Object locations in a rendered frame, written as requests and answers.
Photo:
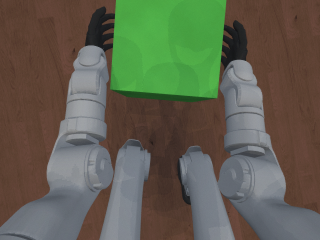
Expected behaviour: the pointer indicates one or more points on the robot right forearm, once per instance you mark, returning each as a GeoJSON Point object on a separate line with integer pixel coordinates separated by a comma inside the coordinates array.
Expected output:
{"type": "Point", "coordinates": [244, 114]}

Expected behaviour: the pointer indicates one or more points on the right robot shin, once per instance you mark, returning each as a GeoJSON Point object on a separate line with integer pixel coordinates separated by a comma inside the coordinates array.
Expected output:
{"type": "Point", "coordinates": [206, 157]}

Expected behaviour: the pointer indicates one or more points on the robot left upper arm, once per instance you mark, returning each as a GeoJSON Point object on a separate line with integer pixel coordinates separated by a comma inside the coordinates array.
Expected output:
{"type": "Point", "coordinates": [76, 175]}

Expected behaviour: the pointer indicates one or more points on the robot left forearm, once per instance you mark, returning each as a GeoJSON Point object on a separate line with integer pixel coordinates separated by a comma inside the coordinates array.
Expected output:
{"type": "Point", "coordinates": [84, 122]}

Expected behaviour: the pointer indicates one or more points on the carton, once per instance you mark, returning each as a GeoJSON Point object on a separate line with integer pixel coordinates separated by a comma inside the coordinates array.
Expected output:
{"type": "Point", "coordinates": [168, 49]}

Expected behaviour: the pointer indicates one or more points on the right robot hand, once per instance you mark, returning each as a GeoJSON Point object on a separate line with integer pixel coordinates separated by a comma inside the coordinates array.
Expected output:
{"type": "Point", "coordinates": [238, 44]}

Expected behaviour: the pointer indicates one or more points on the robot right upper arm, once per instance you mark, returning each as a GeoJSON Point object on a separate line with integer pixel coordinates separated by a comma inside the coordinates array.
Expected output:
{"type": "Point", "coordinates": [256, 188]}

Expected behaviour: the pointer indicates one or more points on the robot left thigh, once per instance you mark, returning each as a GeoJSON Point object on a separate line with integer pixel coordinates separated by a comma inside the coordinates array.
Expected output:
{"type": "Point", "coordinates": [123, 215]}

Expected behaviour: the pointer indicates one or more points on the left robot hand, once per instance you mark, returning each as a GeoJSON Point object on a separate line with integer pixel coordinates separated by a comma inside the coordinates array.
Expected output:
{"type": "Point", "coordinates": [94, 35]}

